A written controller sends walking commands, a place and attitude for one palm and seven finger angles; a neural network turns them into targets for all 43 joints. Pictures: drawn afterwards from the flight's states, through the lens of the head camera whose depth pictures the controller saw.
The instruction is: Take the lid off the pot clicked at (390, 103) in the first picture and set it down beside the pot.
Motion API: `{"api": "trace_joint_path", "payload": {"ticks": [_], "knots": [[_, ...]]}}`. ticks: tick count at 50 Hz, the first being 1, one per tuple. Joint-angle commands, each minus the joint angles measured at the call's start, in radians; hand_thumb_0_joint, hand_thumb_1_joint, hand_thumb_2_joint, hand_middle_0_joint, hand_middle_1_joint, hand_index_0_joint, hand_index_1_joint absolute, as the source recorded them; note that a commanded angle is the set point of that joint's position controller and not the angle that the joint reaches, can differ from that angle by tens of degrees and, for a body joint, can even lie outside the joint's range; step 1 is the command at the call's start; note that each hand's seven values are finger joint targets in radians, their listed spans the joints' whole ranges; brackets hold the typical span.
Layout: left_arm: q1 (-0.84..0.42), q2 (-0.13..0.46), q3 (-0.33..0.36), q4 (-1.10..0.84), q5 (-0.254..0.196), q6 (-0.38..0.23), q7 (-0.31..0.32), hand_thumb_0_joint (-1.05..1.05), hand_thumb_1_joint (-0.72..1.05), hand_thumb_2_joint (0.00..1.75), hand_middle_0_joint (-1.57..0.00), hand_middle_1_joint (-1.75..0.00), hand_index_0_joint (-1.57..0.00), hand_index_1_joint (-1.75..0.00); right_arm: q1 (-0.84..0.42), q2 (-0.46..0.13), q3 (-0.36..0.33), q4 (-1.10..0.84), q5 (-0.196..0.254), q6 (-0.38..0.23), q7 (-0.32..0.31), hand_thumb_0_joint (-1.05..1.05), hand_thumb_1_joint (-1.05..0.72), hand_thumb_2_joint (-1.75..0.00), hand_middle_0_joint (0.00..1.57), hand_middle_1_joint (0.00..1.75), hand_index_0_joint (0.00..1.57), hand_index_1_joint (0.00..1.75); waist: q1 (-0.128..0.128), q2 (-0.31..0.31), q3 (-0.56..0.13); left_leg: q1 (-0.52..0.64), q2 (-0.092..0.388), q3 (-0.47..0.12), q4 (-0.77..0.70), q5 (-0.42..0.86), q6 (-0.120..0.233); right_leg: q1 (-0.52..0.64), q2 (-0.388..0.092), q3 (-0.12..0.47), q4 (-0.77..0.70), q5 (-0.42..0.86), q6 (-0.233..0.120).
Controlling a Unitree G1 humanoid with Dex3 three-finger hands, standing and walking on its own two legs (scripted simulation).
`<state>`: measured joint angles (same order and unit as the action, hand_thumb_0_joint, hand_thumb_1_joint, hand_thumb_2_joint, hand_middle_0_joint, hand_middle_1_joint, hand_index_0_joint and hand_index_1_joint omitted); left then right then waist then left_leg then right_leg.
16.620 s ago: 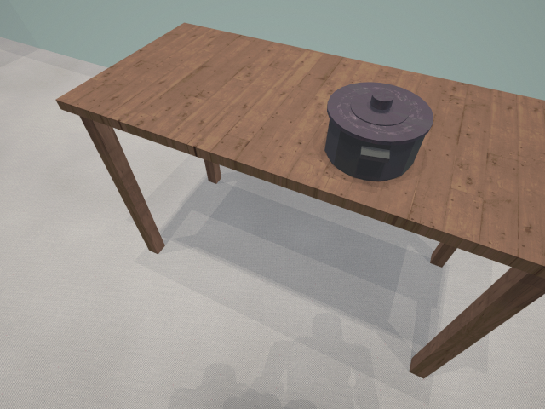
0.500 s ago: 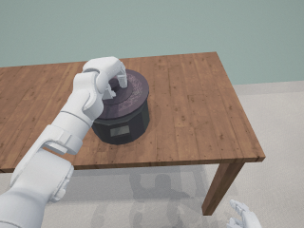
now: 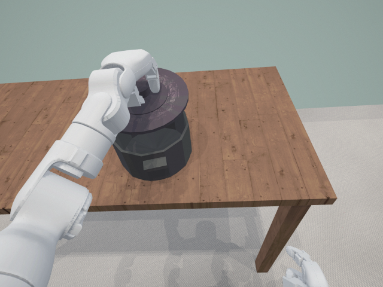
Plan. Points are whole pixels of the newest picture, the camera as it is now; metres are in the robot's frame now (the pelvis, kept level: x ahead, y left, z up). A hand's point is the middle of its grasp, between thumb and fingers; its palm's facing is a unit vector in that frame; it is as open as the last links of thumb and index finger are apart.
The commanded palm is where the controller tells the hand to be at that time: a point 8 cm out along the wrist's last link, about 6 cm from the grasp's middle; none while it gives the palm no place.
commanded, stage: lift the lid straight up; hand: left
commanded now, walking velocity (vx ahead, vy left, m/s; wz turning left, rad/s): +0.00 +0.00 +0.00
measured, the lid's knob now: (140, 89) +0.48 +0.12 +0.19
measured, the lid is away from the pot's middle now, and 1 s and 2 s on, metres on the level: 0.01 0.02 0.12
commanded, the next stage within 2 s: move the lid sideways beside the pot in 1.02 s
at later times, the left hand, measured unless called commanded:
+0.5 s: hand (131, 73) +0.44 +0.12 +0.25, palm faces -0.10 -0.05 -0.99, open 6.5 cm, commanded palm +0.41 +0.13 +0.32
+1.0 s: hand (123, 55) +0.44 +0.12 +0.29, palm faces -0.08 -0.05 -1.00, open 6.5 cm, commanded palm +0.42 +0.13 +0.35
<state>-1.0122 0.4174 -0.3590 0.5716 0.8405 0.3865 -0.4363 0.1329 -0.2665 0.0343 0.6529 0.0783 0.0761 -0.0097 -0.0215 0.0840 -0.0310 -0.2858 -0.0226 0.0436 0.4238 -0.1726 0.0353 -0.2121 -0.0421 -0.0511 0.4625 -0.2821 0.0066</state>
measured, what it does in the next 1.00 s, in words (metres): stands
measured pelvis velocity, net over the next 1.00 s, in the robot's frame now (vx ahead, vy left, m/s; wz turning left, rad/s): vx -0.01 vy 0.00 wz -0.01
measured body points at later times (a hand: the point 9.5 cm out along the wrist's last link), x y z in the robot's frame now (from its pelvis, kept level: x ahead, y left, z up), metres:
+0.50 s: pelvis -0.01 +0.00 +0.00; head -0.01 -0.04 +0.45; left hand +0.44 +0.12 +0.31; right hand +0.17 -0.24 -0.11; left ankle +0.03 +0.10 -0.74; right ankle -0.03 -0.12 -0.74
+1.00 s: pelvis -0.01 +0.00 +0.00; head -0.01 -0.03 +0.45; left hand +0.44 +0.12 +0.34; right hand +0.15 -0.23 -0.11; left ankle +0.03 +0.10 -0.74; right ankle -0.03 -0.12 -0.74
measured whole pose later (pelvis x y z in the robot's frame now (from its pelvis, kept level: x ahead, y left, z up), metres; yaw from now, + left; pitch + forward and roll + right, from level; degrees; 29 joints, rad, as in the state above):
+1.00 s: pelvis -0.01 +0.00 +0.00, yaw -1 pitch +2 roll +1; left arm -1.22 0.45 -0.34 0.67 0.87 0.42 -0.51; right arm 0.14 -0.27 0.05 0.66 0.08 0.06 -0.03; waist -0.02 0.09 -0.04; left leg -0.29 -0.02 0.05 0.41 -0.15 0.04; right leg -0.22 -0.04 -0.04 0.46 -0.26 0.01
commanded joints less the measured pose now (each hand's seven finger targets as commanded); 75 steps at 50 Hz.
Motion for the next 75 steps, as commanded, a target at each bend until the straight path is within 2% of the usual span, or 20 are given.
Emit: {"api": "trace_joint_path", "payload": {"ticks": [1,5,12,20,24,25,29,31,34,37,39,41,44,45,49,52,54,61,64,75], "knots": [[-0.602,0.206,0.144,-0.153,0.042,0.007,0.047,0.00,0.74,0.92,-0.88,-0.99,-0.97,-1.01,-0.122,-0.102,-0.027,-0.141,0.001,-0.042,0.002,0.00,-0.90,-0.90,0.20,0.30,0.20,0.30,-0.008,-0.127,-0.368,0.249,-0.018,-0.055,-0.002,0.211,0.043,0.007,0.049,0.005,-0.048,0.354,-0.045],[-0.664,0.240,0.162,-0.231,0.045,-0.008,0.053,0.00,0.74,0.92,-0.88,-0.99,-0.97,-1.01,-0.131,-0.099,-0.027,-0.152,0.000,-0.054,0.001,0.00,-0.90,-0.90,0.20,0.30,0.20,0.30,0.002,-0.091,-0.456,0.295,-0.016,-0.062,0.000,0.254,0.042,0.040,0.047,0.012,-0.032,0.369,-0.050],[-0.641,0.266,0.191,-0.182,0.051,0.007,0.043,0.00,0.74,0.92,-0.88,-0.99,-0.97,-1.01,-0.138,-0.101,-0.023,-0.151,0.000,-0.050,0.001,0.00,-0.90,-0.90,0.20,0.30,0.20,0.30,0.014,-0.163,-0.407,0.245,-0.016,-0.047,-0.009,0.243,0.045,0.057,0.041,0.013,-0.040,0.393,-0.043],[-0.690,0.289,0.191,-0.231,0.051,0.015,0.032,0.00,0.74,0.92,-0.88,-0.99,-0.97,-1.01,-0.162,-0.100,-0.018,-0.164,0.006,-0.046,-0.002,0.00,-0.90,-0.90,0.20,0.30,0.20,0.30,0.014,-0.124,-0.413,0.256,-0.013,-0.043,-0.014,0.221,0.042,0.049,0.040,0.015,-0.042,0.347,-0.045],[-0.714,0.193,0.113,-0.201,0.025,0.022,0.022,0.00,0.74,0.92,-0.88,-0.99,-0.97,-1.01,-0.157,-0.100,-0.022,-0.156,0.010,-0.052,-0.004,0.00,-0.90,-0.90,0.20,0.30,0.20,0.30,-0.008,-0.108,-0.382,0.267,-0.015,-0.051,-0.009,0.207,0.044,0.004,0.044,0.005,-0.053,0.320,-0.048],[-0.732,0.263,0.161,-0.195,0.048,0.023,0.024,0.00,0.74,0.92,-0.88,-0.99,-0.97,-1.01,-0.153,-0.097,-0.017,-0.152,0.008,-0.058,-0.006,0.00,-0.90,-0.90,0.20,0.30,0.20,0.30,0.003,-0.115,-0.407,0.264,-0.014,-0.050,-0.016,0.190,0.041,0.021,0.044,0.013,-0.049,0.304,-0.045],[-0.782,0.218,0.122,-0.189,0.032,0.015,0.019,0.00,0.74,0.92,-0.88,-0.99,-0.97,-1.01,-0.151,-0.102,-0.019,-0.149,0.008,-0.070,-0.013,0.00,-0.90,-0.90,0.20,0.30,0.20,0.30,-0.009,-0.093,-0.415,0.277,-0.017,-0.056,-0.010,0.190,0.043,0.012,0.041,0.010,-0.054,0.302,-0.049],[-0.801,0.293,0.176,-0.166,0.065,0.019,0.018,0.00,0.74,0.92,-0.88,-0.99,-0.97,-1.01,-0.142,-0.102,-0.015,-0.140,0.001,-0.075,-0.014,0.00,-0.90,-0.90,0.20,0.30,0.20,0.30,0.003,-0.111,-0.428,0.270,-0.016,-0.054,-0.012,0.200,0.043,0.030,0.043,0.016,-0.050,0.321,-0.049],[-0.753,0.223,0.134,-0.121,0.039,0.022,0.007,0.00,0.74,0.92,-0.88,-0.99,-0.97,-1.01,-0.140,-0.106,-0.017,-0.142,0.006,-0.074,-0.012,0.00,-0.90,-0.90,0.20,0.30,0.20,0.30,-0.003,-0.121,-0.395,0.248,-0.019,-0.051,-0.011,0.200,0.044,0.022,0.037,0.012,-0.057,0.330,-0.048],[-0.801,0.279,0.159,-0.079,0.071,0.030,0.001,0.00,0.74,0.92,-0.88,-0.99,-0.97,-1.01,-0.144,-0.103,-0.008,-0.136,0.007,-0.070,-0.018,0.00,-0.90,-0.90,0.20,0.30,0.20,0.30,0.000,-0.146,-0.356,0.221,-0.017,-0.044,-0.028,0.149,0.041,0.005,0.036,0.013,-0.062,0.285,-0.042],[-0.809,0.221,0.122,-0.163,0.043,0.018,-0.003,0.00,0.74,0.92,-0.88,-0.99,-0.97,-1.01,-0.150,-0.103,-0.015,-0.157,0.007,-0.079,-0.013,0.00,-0.90,-0.90,0.20,0.30,0.20,0.30,-0.001,-0.100,-0.422,0.266,-0.017,-0.054,-0.012,0.219,0.043,0.028,0.035,0.012,-0.051,0.333,-0.050],[-0.826,0.280,0.165,-0.174,0.070,0.025,-0.005,0.00,0.74,0.92,-0.88,-0.99,-0.97,-1.01,-0.146,-0.099,-0.016,-0.154,0.000,-0.083,-0.010,0.00,-0.90,-0.90,0.20,0.30,0.20,0.30,0.009,-0.102,-0.457,0.281,-0.017,-0.053,-0.005,0.241,0.046,0.045,0.039,0.019,-0.046,0.354,-0.050],[-0.726,0.241,0.146,-0.031,0.053,0.045,-0.018,0.00,0.74,0.92,-0.88,-0.99,-0.97,-1.01,-0.127,-0.118,-0.014,-0.137,0.007,-0.064,-0.012,0.00,-0.90,-0.90,0.20,0.30,0.20,0.30,0.001,-0.156,-0.340,0.209,-0.017,-0.046,-0.022,0.193,0.042,0.011,0.036,0.005,-0.067,0.326,-0.045],[-0.751,0.296,0.181,-0.026,0.077,0.045,-0.018,0.00,0.74,0.92,-0.88,-0.99,-0.97,-1.01,-0.129,-0.112,-0.010,-0.134,0.006,-0.063,-0.015,0.00,-0.90,-0.90,0.20,0.30,0.20,0.30,0.009,-0.179,-0.353,0.205,-0.012,-0.041,-0.032,0.162,0.039,0.015,0.036,0.009,-0.062,0.290,-0.041],[-0.791,0.219,0.112,-0.101,0.051,0.032,-0.026,0.00,0.74,0.92,-0.88,-0.99,-0.97,-1.01,-0.136,-0.109,-0.016,-0.156,0.008,-0.076,-0.018,0.00,-0.90,-0.90,0.20,0.30,0.20,0.30,-0.006,-0.124,-0.399,0.255,-0.017,-0.047,-0.014,0.203,0.049,0.017,0.036,0.013,-0.063,0.318,-0.045],[-0.873,0.311,0.168,-0.112,0.083,0.030,-0.026,0.00,0.74,0.92,-0.88,-0.99,-0.97,-1.01,-0.126,-0.106,-0.013,-0.148,0.005,-0.088,-0.025,0.00,-0.90,-0.90,0.20,0.30,0.20,0.30,-0.001,-0.138,-0.423,0.254,-0.020,-0.046,-0.022,0.180,0.050,0.033,0.038,0.022,-0.059,0.306,-0.041],[-0.866,0.243,0.120,-0.173,0.048,0.019,-0.029,0.00,0.74,0.92,-0.88,-0.99,-0.97,-1.01,-0.129,-0.106,-0.019,-0.160,0.006,-0.099,-0.020,0.00,-0.90,-0.90,0.20,0.30,0.20,0.30,-0.008,-0.083,-0.460,0.291,-0.019,-0.054,-0.007,0.239,0.050,0.038,0.037,0.017,-0.055,0.347,-0.047],[-0.806,0.353,0.206,-0.077,0.105,0.024,-0.033,0.00,0.74,0.92,-0.88,-0.99,-0.97,-1.01,-0.114,-0.118,-0.018,-0.143,0.001,-0.078,-0.018,0.00,-0.90,-0.90,0.20,0.30,0.20,0.30,0.010,-0.140,-0.399,0.236,-0.013,-0.046,-0.025,0.211,0.046,0.037,0.039,0.015,-0.059,0.326,-0.048],[-0.741,0.311,0.181,-0.097,0.080,0.015,-0.042,0.00,0.74,0.92,-0.88,-0.99,-0.97,-1.01,-0.115,-0.122,-0.026,-0.159,0.004,-0.076,-0.015,0.00,-0.90,-0.90,0.20,0.30,0.20,0.30,0.007,-0.119,-0.412,0.255,-0.012,-0.048,-0.012,0.246,0.049,0.039,0.035,0.013,-0.061,0.347,-0.050],[-0.797,0.372,0.190,-0.160,0.100,0.005,-0.066,0.00,0.74,0.92,-0.88,-0.99,-0.97,-1.01,-0.097,-0.119,-0.025,-0.158,0.011,-0.075,-0.018,0.00,-0.90,-0.90,0.20,0.30,0.20,0.30,-0.004,-0.093,-0.428,0.295,-0.010,-0.059,-0.008,0.262,0.046,0.004,0.048,0.007,-0.058,0.326,-0.048]]}}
